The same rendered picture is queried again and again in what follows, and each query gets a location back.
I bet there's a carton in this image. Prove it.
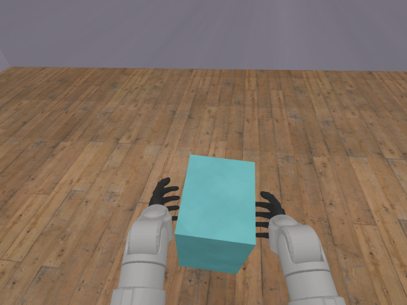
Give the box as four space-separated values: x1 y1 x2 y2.
175 154 256 274

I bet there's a left robot forearm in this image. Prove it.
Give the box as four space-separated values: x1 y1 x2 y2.
110 204 172 305

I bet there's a robot left hand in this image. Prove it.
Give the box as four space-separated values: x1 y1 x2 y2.
149 177 180 220

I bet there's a robot right hand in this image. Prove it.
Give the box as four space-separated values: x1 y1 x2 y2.
256 191 285 239

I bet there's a right robot forearm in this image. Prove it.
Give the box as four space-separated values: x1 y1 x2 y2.
268 214 346 305

